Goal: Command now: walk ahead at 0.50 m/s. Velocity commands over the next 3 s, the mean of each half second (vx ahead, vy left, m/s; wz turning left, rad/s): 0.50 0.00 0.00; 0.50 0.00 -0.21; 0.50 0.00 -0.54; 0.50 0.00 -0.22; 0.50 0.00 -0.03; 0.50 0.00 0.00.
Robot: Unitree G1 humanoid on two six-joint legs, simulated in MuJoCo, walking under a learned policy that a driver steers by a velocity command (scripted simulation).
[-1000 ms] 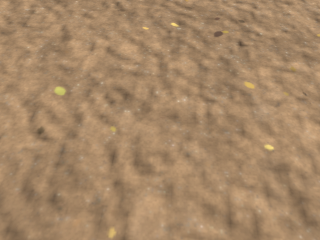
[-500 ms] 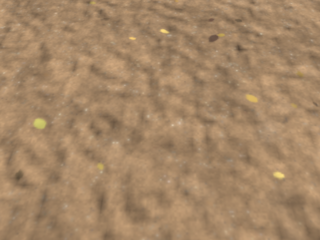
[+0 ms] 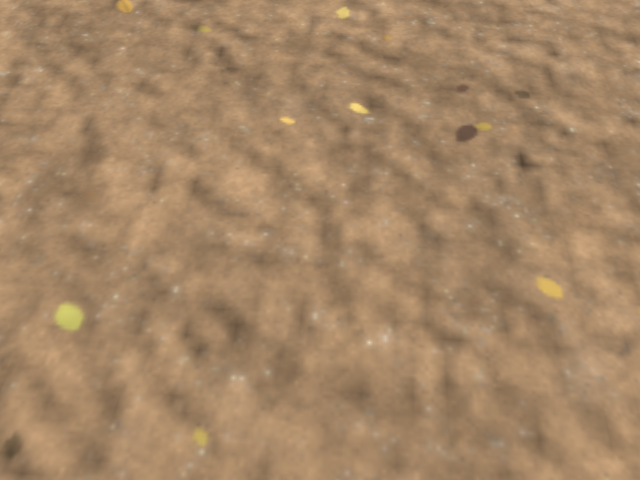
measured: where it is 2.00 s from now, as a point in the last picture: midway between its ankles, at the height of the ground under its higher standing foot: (424, 248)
